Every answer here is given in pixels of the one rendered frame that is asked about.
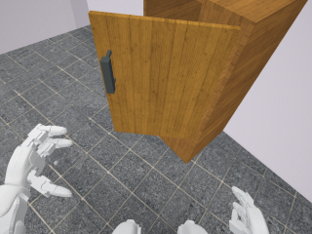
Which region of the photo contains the right robot hand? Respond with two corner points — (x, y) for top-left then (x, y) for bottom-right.
(229, 186), (269, 234)

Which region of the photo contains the left robot hand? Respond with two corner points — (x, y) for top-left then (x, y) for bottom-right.
(4, 124), (73, 198)

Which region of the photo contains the left robot forearm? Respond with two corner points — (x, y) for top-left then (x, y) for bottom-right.
(0, 183), (31, 234)

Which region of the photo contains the robot left thigh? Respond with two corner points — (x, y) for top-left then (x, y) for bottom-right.
(112, 221), (141, 234)

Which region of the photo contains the right robot shin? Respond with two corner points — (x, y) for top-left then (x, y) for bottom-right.
(184, 219), (195, 224)

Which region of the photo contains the handle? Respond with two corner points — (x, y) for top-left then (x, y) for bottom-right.
(100, 50), (116, 95)

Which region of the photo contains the cupboard door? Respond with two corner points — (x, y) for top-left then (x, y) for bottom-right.
(88, 11), (241, 139)

